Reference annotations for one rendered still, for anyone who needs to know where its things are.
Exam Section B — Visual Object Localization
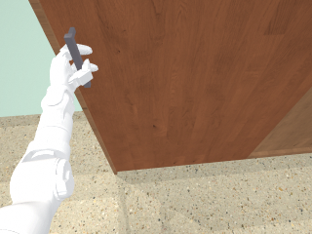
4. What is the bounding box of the wardrobe door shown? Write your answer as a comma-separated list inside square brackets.
[253, 87, 312, 153]
[39, 0, 312, 172]

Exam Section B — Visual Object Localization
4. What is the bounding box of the left robot upper arm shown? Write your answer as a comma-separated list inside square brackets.
[0, 157, 75, 234]

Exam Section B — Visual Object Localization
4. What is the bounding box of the handle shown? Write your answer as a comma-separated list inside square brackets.
[63, 26, 92, 88]

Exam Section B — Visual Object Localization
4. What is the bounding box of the left robot hand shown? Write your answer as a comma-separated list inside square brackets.
[50, 44, 98, 94]

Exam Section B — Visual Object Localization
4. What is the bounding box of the left robot forearm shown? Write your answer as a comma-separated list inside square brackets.
[10, 84, 75, 202]

